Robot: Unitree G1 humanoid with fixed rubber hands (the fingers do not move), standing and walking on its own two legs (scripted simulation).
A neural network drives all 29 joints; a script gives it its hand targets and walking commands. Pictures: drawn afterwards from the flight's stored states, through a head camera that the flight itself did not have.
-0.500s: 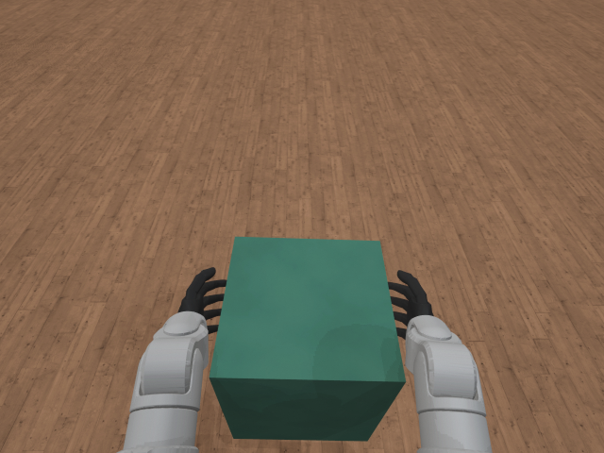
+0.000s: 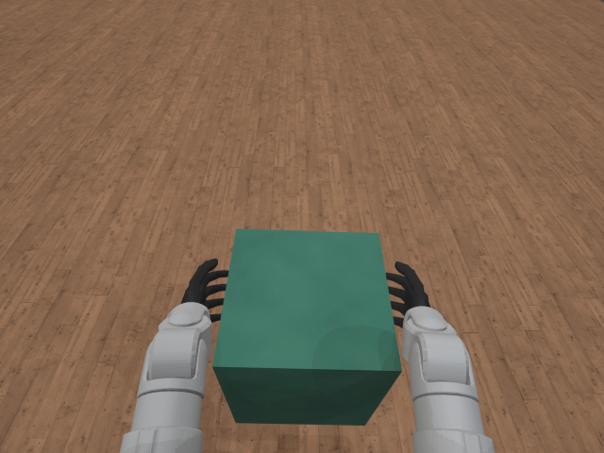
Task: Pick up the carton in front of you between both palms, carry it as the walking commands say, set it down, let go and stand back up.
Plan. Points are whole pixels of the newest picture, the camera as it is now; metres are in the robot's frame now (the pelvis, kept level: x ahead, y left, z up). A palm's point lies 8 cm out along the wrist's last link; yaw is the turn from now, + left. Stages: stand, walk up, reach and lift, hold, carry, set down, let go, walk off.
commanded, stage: carry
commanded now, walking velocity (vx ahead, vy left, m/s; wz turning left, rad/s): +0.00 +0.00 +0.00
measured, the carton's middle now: (304, 332) +0.30 +0.00 -0.04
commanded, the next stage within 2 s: hold in 0.56 s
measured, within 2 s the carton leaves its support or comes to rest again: neither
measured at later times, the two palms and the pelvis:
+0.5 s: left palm (197, 319) +0.27 +0.14 +0.04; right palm (420, 323) +0.27 -0.16 +0.04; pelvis -0.01 +0.00 +0.00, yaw +0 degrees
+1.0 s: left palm (207, 323) +0.27 +0.13 +0.04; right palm (440, 356) +0.23 -0.17 +0.05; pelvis -0.03 +0.02 +0.01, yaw -8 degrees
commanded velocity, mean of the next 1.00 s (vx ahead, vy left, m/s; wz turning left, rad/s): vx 0.00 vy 0.00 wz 0.00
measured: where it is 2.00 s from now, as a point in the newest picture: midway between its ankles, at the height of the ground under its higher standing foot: outside the picture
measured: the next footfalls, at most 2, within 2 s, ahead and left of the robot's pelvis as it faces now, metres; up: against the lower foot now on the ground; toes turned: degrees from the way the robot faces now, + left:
none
